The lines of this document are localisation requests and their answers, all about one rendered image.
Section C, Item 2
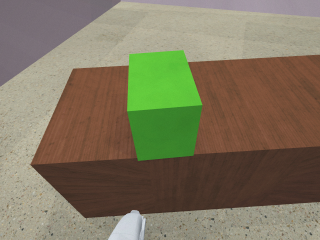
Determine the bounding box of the robot left thigh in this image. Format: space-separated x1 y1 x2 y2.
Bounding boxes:
108 213 146 240

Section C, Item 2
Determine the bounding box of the pedestal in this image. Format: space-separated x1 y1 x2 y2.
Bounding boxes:
30 54 320 218

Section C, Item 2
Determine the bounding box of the carton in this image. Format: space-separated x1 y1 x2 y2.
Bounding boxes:
127 50 203 161

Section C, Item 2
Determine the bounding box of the robot left shin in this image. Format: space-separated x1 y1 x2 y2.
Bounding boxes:
130 210 140 214

